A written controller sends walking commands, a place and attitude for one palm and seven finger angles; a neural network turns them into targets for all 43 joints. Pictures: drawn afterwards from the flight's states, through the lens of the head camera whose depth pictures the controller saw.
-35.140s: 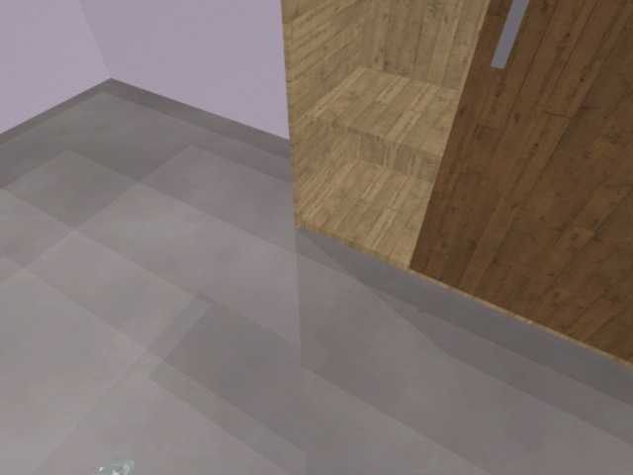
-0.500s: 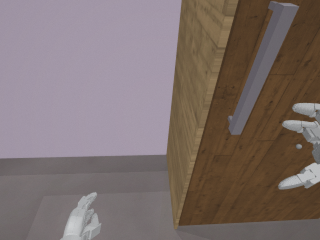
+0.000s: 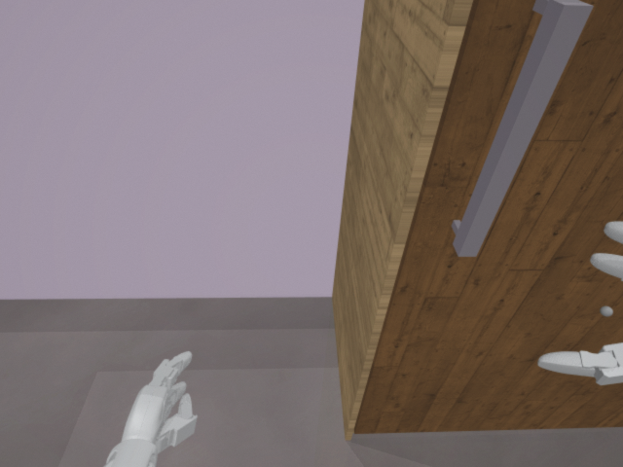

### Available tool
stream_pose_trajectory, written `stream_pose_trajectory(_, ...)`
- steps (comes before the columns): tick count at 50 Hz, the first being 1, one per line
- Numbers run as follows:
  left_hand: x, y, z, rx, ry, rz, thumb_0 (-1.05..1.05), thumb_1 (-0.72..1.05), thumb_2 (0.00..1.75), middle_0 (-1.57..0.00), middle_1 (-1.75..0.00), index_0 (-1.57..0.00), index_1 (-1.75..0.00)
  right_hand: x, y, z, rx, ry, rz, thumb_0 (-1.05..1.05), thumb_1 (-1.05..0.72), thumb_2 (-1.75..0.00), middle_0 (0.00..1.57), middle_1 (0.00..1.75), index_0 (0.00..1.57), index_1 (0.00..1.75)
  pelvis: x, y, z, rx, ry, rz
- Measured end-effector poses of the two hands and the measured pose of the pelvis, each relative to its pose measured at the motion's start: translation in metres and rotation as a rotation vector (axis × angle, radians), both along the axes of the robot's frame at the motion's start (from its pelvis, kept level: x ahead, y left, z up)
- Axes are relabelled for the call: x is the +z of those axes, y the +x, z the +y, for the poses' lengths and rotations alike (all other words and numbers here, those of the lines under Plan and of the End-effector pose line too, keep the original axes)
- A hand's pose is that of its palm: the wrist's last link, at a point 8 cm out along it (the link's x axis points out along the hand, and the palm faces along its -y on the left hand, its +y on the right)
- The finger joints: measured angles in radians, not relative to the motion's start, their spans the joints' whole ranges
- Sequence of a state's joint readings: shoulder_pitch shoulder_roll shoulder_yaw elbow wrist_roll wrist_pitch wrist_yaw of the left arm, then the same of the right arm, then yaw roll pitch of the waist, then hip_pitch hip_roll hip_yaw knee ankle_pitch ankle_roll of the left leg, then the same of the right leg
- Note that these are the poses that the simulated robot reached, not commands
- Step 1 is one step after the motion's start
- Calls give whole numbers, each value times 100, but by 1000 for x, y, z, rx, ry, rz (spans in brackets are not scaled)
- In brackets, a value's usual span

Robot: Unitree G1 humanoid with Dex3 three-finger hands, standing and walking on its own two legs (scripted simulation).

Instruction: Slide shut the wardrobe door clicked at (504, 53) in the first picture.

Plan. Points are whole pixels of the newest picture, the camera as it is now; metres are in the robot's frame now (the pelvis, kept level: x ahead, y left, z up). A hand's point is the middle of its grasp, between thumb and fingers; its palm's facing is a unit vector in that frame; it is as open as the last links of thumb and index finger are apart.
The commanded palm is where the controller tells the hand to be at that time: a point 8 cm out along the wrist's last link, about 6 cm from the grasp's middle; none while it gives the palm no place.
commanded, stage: draw the hand back to the body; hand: right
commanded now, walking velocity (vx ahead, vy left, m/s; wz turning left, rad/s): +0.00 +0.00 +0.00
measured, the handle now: (497, 146) +0.40 -0.22 +0.26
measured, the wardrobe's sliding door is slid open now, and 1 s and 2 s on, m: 0.00 0.00 0.00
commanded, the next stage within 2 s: step back with the hand held close in 0.94 s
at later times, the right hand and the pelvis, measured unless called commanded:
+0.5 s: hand (583, 308) +0.23 -0.27 +0.17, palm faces +0.43 +0.83 -0.36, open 9.4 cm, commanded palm +0.17 -0.31 +0.18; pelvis +0.03 -0.01 +0.01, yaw +2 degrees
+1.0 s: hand (569, 311) +0.23 -0.26 +0.17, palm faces +0.44 +0.82 -0.37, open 7.4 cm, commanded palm +0.18 -0.30 +0.18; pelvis +0.04 +0.00 +0.01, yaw +1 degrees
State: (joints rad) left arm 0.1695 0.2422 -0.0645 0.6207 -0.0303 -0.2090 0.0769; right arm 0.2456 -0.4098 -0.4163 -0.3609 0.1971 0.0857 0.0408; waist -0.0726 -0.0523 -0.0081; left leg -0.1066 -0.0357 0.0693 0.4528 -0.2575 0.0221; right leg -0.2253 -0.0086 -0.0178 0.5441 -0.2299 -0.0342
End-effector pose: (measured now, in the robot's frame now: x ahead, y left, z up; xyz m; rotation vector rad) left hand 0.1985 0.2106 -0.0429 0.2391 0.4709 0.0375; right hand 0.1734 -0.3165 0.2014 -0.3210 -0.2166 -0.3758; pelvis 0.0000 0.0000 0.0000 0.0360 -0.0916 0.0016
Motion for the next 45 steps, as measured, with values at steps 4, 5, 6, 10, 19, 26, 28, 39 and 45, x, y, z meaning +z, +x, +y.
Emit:
stream_pose_trajectory(4, -14, -14, -3, 10, 0, 85, 2, 90, 90, -20, -30, -20, -30, -2, -7, 1, -78, -40, -53, -1, 26, -34, 24, 98, 24, 98, 2, 4, -4, 8, -6, 2)
stream_pose_trajectory(5, -18, -17, -3, 12, 1, 108, 2, 90, 90, -20, -30, -20, -30, -3, -7, 1, -87, -46, -55, -1, 23, -35, 24, 96, 24, 96, 3, 5, -5, 8, -7, 1)
stream_pose_trajectory(6, -21, -20, -4, 15, 1, 130, 2, 90, 90, -20, -30, -20, -30, -4, -8, 1, -92, -51, -55, -1, 19, -37, 24, 94, 24, 94, 3, 6, -6, 8, -9, 0)
stream_pose_trajectory(10, -32, -28, -6, 31, 1, 197, 2, 90, 90, -20, -30, -20, -30, -7, -4, 2, -95, -71, -45, -1, 6, -43, 24, 86, 24, 86, 4, 12, -10, 10, -14, -5)
stream_pose_trajectory(19, -31, -19, -6, 64, -9, 202, 2, 90, 89, -20, -30, -20, -30, -9, 11, 6, -56, -106, -15, 0, -26, -59, 23, 67, 23, 67, 6, 24, -15, 27, -20, -3)
stream_pose_trajectory(26, -22, 0, -3, 60, -2, 172, 2, 90, 89, -20, -30, -20, -30, -14, 14, 7, -48, -103, 19, 0, -51, -71, 22, 52, 22, 53, 6, 31, -15, 29, -22, 4)
stream_pose_trajectory(28, -20, 5, -3, 56, 1, 166, 2, 90, 89, -20, -30, -20, -30, -16, 14, 8, -52, -100, 29, 0, -59, -75, 22, 48, 22, 48, 6, 32, -14, 29, -22, 7)
stream_pose_trajectory(39, -18, 17, -2, 30, 4, 167, 2, 90, 90, -20, -30, -20, -30, -16, 12, 11, -83, -89, 38, 1, -85, -87, 21, 33, 21, 33, 7, 36, -7, 18, -22, 8)
stream_pose_trajectory(45, -21, 15, 0, 31, -5, 178, 2, 90, 89, -20, -30, -20, -30, -15, 13, 16, -82, -90, 43, 1, -88, -89, 21, 31, 21, 31, 7, 36, -3, 18, -23, 7)
